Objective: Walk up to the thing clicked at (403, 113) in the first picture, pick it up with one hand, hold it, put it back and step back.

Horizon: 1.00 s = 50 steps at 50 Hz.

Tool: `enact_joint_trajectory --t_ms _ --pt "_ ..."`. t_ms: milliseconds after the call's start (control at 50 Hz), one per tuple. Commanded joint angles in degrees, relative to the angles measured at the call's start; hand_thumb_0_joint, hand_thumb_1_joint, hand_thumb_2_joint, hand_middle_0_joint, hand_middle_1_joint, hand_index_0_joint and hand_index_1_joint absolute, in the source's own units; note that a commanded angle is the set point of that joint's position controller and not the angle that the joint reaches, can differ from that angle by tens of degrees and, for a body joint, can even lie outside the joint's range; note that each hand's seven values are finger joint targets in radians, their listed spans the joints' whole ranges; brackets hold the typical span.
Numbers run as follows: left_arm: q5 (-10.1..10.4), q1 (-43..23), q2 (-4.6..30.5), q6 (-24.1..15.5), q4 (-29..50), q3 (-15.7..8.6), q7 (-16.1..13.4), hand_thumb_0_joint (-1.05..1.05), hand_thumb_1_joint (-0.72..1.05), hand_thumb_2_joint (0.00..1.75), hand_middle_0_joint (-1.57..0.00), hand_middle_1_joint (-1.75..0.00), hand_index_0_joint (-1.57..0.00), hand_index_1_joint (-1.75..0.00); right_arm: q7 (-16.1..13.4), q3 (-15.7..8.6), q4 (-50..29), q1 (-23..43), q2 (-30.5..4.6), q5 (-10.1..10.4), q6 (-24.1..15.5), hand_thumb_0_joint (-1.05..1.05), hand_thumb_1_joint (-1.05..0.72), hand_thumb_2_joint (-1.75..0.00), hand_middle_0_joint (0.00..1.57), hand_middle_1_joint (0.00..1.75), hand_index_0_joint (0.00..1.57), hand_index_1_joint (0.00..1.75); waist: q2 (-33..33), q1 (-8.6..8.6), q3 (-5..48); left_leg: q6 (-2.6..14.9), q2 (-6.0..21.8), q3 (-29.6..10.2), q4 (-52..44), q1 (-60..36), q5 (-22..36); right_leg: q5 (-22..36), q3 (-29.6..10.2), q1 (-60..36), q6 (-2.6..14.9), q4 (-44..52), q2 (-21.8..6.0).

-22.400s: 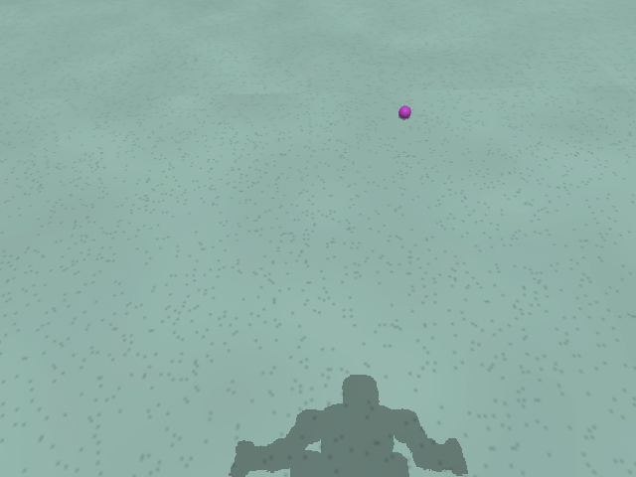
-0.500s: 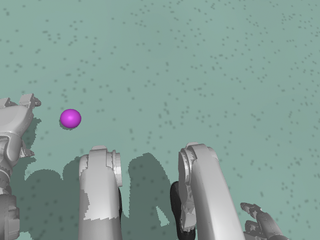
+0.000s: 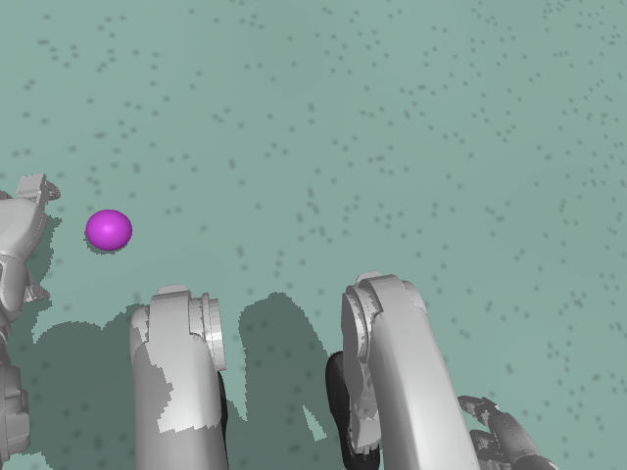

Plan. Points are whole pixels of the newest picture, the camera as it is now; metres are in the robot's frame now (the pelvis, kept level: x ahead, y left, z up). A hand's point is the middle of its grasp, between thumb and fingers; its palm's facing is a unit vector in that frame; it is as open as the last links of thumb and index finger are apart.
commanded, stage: rise first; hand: left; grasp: from above
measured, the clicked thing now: (109, 230) +0.44 +0.30 -0.30
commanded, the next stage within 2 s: approach in 0.48 s
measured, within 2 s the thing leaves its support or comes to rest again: neither
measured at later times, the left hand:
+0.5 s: hand (40, 250) +0.38 +0.35 -0.19, palm faces -0.44 -0.13 -0.89, open 14.0 cm
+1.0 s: hand (109, 202) +0.45 +0.27 -0.18, palm faces -0.37 -0.07 -0.93, open 14.0 cm
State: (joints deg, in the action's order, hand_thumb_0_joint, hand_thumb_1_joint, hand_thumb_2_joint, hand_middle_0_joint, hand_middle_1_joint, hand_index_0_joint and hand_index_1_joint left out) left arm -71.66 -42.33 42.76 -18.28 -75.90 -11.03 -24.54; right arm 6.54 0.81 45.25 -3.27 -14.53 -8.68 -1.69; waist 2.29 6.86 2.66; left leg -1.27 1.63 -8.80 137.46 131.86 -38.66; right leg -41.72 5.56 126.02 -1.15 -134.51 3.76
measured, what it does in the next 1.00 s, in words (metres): stands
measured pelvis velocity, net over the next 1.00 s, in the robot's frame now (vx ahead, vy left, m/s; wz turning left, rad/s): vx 0.00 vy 0.00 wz -0.03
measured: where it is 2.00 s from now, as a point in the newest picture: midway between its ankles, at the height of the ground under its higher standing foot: (284, 442)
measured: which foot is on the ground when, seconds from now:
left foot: down 0.00-1.00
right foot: down 0.00-1.00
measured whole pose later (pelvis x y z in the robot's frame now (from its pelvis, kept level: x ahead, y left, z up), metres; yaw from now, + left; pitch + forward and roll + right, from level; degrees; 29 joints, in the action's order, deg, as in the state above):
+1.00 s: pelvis +0.00 +0.00 -0.01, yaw -1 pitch +32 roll -8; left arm -72.7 -53.6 38.7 -8.7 -85.5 -5.4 -31.2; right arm 7.6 5.2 43.7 -5.3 -15.2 -9.4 -4.6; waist 1.9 14.2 2.7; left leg -1.3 2.1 -9.8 139.0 134.0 -38.1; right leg -40.2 6.3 128.4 -1.3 -135.3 4.5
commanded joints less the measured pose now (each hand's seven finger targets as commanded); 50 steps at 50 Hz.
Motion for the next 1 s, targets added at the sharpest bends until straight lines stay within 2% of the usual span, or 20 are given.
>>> enact_joint_trajectory --t_ms 0,20,80,140,340,380,400,480,540,560,580,620,680,700,740,780,820,880,920,980 --pt "1.28 -12.91 17.3 0.36 7.26 -2.95 -2.35 0.0 -0.54 1.0 -0.08 -1.0 -0.08 -1.0 -0.28 -3.93 -1.04 -10.01 -12.88 -0.55 -0.24 0.0 -0.9 -0.9 0.2 0.3 0.2 0.3 -14.11 -0.83 39.01 3.13 -0.67 6.0 -12.53 -30.2 10.71 13.99 2.87 -16.49 2.8 14.72 0.95" --pt "1.35 -12.75 17.71 0.37 7.45 -3.58 -2.48 0.0 -0.54 1.0 -0.07 -1.01 -0.07 -1.01 -0.3 -4.12 -1.18 -9.97 -13.13 -0.55 -0.22 0.0 -0.9 -0.9 0.2 0.3 0.2 0.3 -14.29 -1.08 39.11 3.07 -0.47 5.83 -12.56 -31.06 10.75 13.82 3.05 -15.67 2.78 14.62 0.96" --pt "0.89 -13.49 17.19 0.26 6.07 -2.37 -2.28 0.0 -0.55 1.0 -0.07 -1.01 -0.07 -1.01 -0.21 -3.66 -1.3 -10.2 -13.06 -0.66 -0.12 0.0 -0.9 -0.9 0.2 0.3 0.2 0.3 -13.4 -0.1 37.57 3.2 -0.57 5.81 -12.34 -28.66 9.43 13.03 3.1 -16.11 2.85 15.09 1.14" --pt "1.18 -13.77 17.98 -0.02 6.01 -2.8 -2.49 0.0 -0.55 1.0 -0.07 -1.02 -0.07 -1.02 -0.22 -3.67 -1.42 -9.59 -13.37 -0.61 -0.23 0.0 -0.9 -0.9 0.2 0.3 0.2 0.3 -14.46 -0.45 37.77 2.99 -0.48 5.43 -12.46 -29.53 8.03 11.37 3.51 -14.33 3.13 14.35 1.2" --pt "0.83 -13.92 17.61 0.19 5.49 -2.37 -3.36 0.0 -0.53 0.98 -0.07 -1.03 -0.08 -1.02 -0.11 -3.1 -1.07 -9.98 -13.77 -0.77 -0.56 0.0 -0.9 -0.9 0.2 0.3 0.2 0.3 -14.83 0.19 37.42 2.89 -0.35 5.2 -11.42 -29.85 9.65 13.28 3.77 -14.32 2.94 13.63 1.29" --pt "0.44 -14.59 17.33 0.13 4.71 -1.9 -3.46 0.0 -0.52 0.97 -0.08 -1.02 -0.09 -1.01 0.02 -2.96 -1.3 -10.15 -13.97 -1.06 -0.61 0.0 -0.9 -0.9 0.2 0.3 0.2 0.3 -15.91 1.17 36.55 2.83 -0.4 5.0 -11.59 -29.36 8.98 12.69 4.08 -14.01 2.92 13.45 1.33" --pt "0.3 -14.29 17.76 0.19 4.72 -2.33 -3.49 0.0 -0.53 0.98 -0.08 -1.02 -0.09 -1.01 -0.01 -2.86 -1.08 -10.13 -13.92 -0.9 -0.6 0.0 -0.9 -0.9 0.2 0.3 0.2 0.3 -15.77 0.41 37.14 2.69 -0.45 4.88 -12.16 -29.81 8.63 12.18 4.25 -13.81 3.07 13.44 1.45" --pt "0.19 -15.33 18.18 0.37 4.65 -2.19 -3.98 0.0 -0.54 0.99 -0.07 -1.03 -0.08 -1.02 0.06 -2.8 -1.45 -10.11 -14.05 -0.87 -0.75 0.0 -0.9 -0.9 0.2 0.3 0.2 0.3 -15.86 1.37 36.04 2.81 -0.33 4.86 -11.37 -29.22 8.72 12.57 4.18 -13.43 2.98 13.26 1.29" --pt "0.1 -14.66 17.6 0.8 3.59 -2.02 -4.25 0.0 -0.52 0.98 -0.08 -1.02 -0.09 -1.02 0.12 -2.68 -1.02 -10.11 -14.0 -0.93 -0.98 0.0 -0.9 -0.9 0.2 0.3 0.2 0.3 -16.73 1.03 35.69 2.69 -0.37 5.1 -11.7 -29.22 8.46 12.18 4.15 -13.2 2.97 13.2 1.35" --pt "0.38 -15.53 17.63 0.77 3.97 -2.1 -4.38 0.0 -0.6 1.06 -0.09 -0.96 -0.05 -1.0 0.18 -2.59 -1.27 -10.11 -14.34 -0.91 -1.1 0.0 -0.91 -0.9 0.2 0.3 0.2 0.3 -16.73 1.54 35.53 2.59 -0.2 4.58 -12.06 -29.7 8.12 11.8 4.69 -12.35 2.97 12.78 1.28" --pt "-0.05 -15.66 17.04 1.0 3.21 -1.18 -4.42 0.0 -0.54 0.98 -0.06 -1.04 -0.07 -1.03 0.21 -2.42 -1.3 -10.12 -14.29 -0.86 -1.19 0.0 -0.9 -0.9 0.2 0.3 0.2 0.3 -16.81 1.87 35.2 2.6 -0.24 4.53 -11.96 -29.4 7.78 11.68 4.71 -11.99 3.1 12.83 1.34" --pt "-0.12 -17.78 13.87 0.9 3.18 1.64 -4.26 0.0 -0.54 0.98 -0.06 -1.05 -0.07 -1.04 0.29 -2.45 -0.91 -10.31 -14.19 -0.82 -1.45 0.0 -0.9 -0.9 0.2 0.3 0.2 0.3 -17.46 3.21 35.15 2.44 -0.07 3.95 -12.18 -30.34 7.4 11.56 5.11 -10.6 3.09 12.54 1.42" --pt "-0.07 -19.47 12.48 1.2 4.11 2.66 -4.95 0.0 -0.53 0.98 -0.07 -1.05 -0.08 -1.04 0.43 -2.42 -0.74 -11.56 -14.6 -0.93 -1.95 0.0 -0.9 -0.9 0.2 0.3 0.2 0.3 -18.11 4.42 35.49 2.39 -0.02 3.71 -12.22 -31.1 8.39 12.62 5.47 -10.96 2.75 12.42 1.28" --pt "-0.39 -20.22 11.68 1.47 4.9 3.98 -5.2 0.0 -0.54 0.98 -0.06 -1.06 -0.08 -1.05 0.5 -2.31 -0.72 -11.81 -14.4 -1.0 -2.12 0.0 -0.9 -0.9 0.2 0.3 0.2 0.3 -18.8 4.65 36.46 2.33 -0.06 3.99 -11.95 -31.63 8.8 13.28 5.22 -11.39 2.87 12.79 1.51" --pt "0.26 -22.95 8.98 2.3 4.95 5.99 -6.08 0.0 -0.53 0.97 -0.06 -1.06 -0.08 -1.05 0.51 -2.37 -0.72 -12.07 -14.59 -0.91 -2.52 0.0 -0.9 -0.9 0.2 0.3 0.2 0.3 -19.16 6.27 36.87 2.22 0.22 3.83 -11.79 -32.29 9.16 14.16 5.41 -10.63 2.8 12.76 1.38" --pt "0.13 -24.39 7.94 3.63 5.33 6.81 -6.99 0.0 -0.53 0.98 -0.06 -1.07 -0.08 -1.05 0.46 -2.16 -0.56 -12.63 -14.65 -0.95 -2.73 0.0 -0.9 -0.9 0.2 0.3 0.2 0.3 -20.08 6.4 38.41 2.12 0.19 4.12 -12.06 -32.99 9.7 15.04 5.31 -11.35 2.81 13.23 1.51" --pt "-0.27 -26.45 10.86 5.5 3.92 4.76 -8.45 0.0 -0.53 0.98 -0.06 -1.07 -0.08 -1.05 0.41 -1.64 -0.67 -12.81 -14.98 -1.07 -2.85 0.0 -0.9 -0.9 0.2 0.3 0.2 0.3 -20.7 5.93 39.23 2.13 0.18 4.46 -12.19 -32.27 9.61 15.13 5.23 -11.65 2.99 13.24 1.51" --pt "-0.65 -28.48 11.57 8.95 0.66 4.11 -9.55 0.0 -0.55 0.99 -0.07 -1.06 -0.07 -1.05 0.48 -0.73 -1.38 -12.59 -14.89 -0.98 -2.75 0.0 -0.91 -0.9 0.2 0.3 0.2 0.3 -21.41 6.24 38.29 2.24 0.23 5.01 -12.45 -31.22 9.15 15.21 4.85 -11.48 3.23 13.11 1.38" --pt "-0.77 -29.17 12.06 11.15 -2.93 3.83 -9.38 0.0 -0.57 1.01 -0.07 -1.05 -0.07 -1.05 0.7 0.22 -1.75 -12.84 -14.82 -0.93 -2.92 0.0 -0.91 -0.9 0.2 0.3 0.2 0.3 -20.2 6.41 36.41 2.64 0.11 5.18 -12.33 -28.89 8.37 14.83 4.67 -11.66 3.38 13.34 1.39" --pt "0.77 -27.07 13.22 13.66 -6.18 3.42 -7.98 0.0 -0.58 1.01 -0.07 -1.05 -0.07 -1.05 0.92 1.11 -2.75 -12.91 -14.97 -0.38 -3.22 0.0 -0.91 -0.9 0.2 0.3 0.2 0.3 -16.99 5.93 34.82 3.54 -0.22 5.91 -11.81 -24.78 6.69 13.07 3.7 -14.38 2.94 15.12 1.53"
